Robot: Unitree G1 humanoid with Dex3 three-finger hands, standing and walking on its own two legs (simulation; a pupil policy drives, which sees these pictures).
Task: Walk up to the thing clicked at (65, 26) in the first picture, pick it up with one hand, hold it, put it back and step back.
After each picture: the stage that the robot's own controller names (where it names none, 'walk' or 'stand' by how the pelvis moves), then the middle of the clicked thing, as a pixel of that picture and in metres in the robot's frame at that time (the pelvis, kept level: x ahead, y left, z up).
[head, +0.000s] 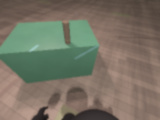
stand; (66, 33) +0.82 +0.29 +0.03
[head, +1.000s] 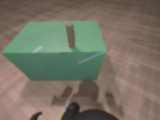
walk; (70, 36) +0.73 +0.25 +0.04
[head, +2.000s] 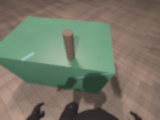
rise first; (69, 47) +0.50 +0.19 +0.07
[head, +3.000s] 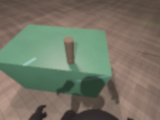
stand; (69, 52) +0.51 +0.18 +0.04
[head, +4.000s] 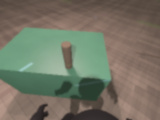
stand; (67, 56) +0.47 +0.19 +0.03
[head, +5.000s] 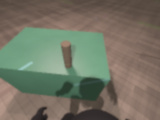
stand; (67, 56) +0.48 +0.20 +0.03
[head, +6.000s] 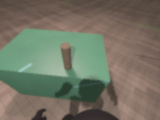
stand; (66, 58) +0.46 +0.20 +0.03
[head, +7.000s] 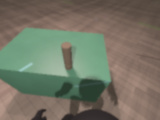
stand; (67, 57) +0.47 +0.19 +0.03
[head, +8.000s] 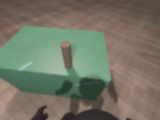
rise first; (67, 56) +0.47 +0.19 +0.03
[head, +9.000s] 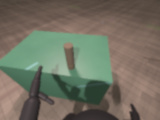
rise first; (69, 57) +0.47 +0.21 +0.04
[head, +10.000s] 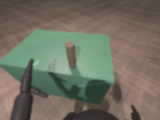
go down; (71, 56) +0.48 +0.20 +0.04
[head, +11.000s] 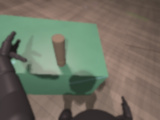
go down; (60, 53) +0.45 +0.19 +0.07
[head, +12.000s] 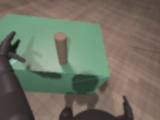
approach; (62, 51) +0.46 +0.19 +0.07
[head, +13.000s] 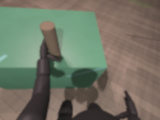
close; (52, 43) +0.48 +0.21 +0.11
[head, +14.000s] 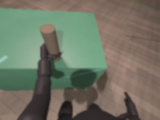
lift; (52, 46) +0.46 +0.21 +0.11
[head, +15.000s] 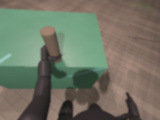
lift; (53, 48) +0.45 +0.21 +0.11
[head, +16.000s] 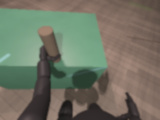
lift; (52, 47) +0.45 +0.22 +0.11
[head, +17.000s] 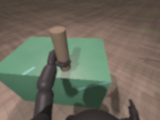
lift; (62, 52) +0.33 +0.17 +0.25
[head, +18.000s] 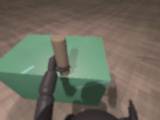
hold; (62, 58) +0.33 +0.18 +0.20
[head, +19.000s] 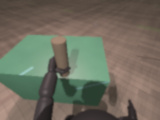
hold; (62, 59) +0.32 +0.17 +0.19
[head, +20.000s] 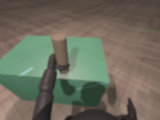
crouch; (61, 56) +0.34 +0.17 +0.20
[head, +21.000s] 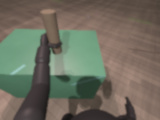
lower; (53, 35) +0.47 +0.22 +0.24
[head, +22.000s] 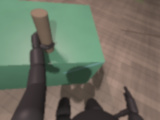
lower; (45, 35) +0.51 +0.23 +0.13
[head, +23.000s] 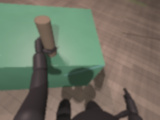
lower; (48, 40) +0.49 +0.22 +0.12
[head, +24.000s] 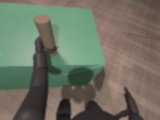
lower; (48, 39) +0.49 +0.22 +0.12
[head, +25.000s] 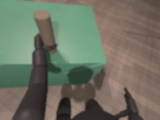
lower; (47, 36) +0.51 +0.22 +0.12
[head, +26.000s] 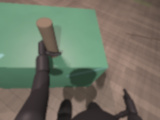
open; (50, 41) +0.48 +0.22 +0.11
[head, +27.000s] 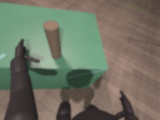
sink last; (54, 43) +0.48 +0.21 +0.10
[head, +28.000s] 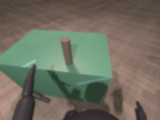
stand; (67, 52) +0.50 +0.22 +0.08
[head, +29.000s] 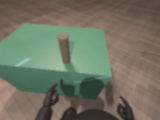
stand; (65, 50) +0.49 +0.22 +0.08
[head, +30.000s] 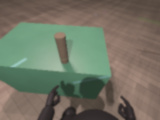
stand; (62, 50) +0.48 +0.22 +0.09
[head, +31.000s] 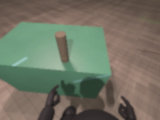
stand; (63, 49) +0.49 +0.22 +0.10
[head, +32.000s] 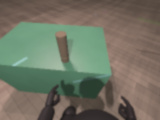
stand; (63, 49) +0.49 +0.22 +0.10
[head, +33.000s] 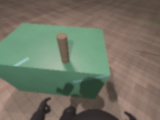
stand; (63, 50) +0.49 +0.22 +0.08
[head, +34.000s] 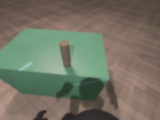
walk; (65, 55) +0.49 +0.21 +0.03
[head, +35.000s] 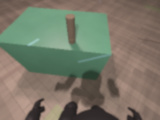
walk; (71, 30) +0.68 +0.21 +0.05
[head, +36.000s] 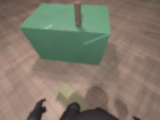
walk; (78, 15) +0.99 +0.21 +0.05
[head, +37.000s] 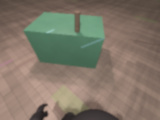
stand; (77, 22) +1.08 +0.21 +0.04
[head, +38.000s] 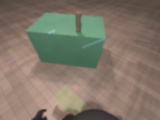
stand; (78, 23) +1.09 +0.20 +0.03
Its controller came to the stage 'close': yes
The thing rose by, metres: 0.19
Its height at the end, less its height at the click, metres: +0.00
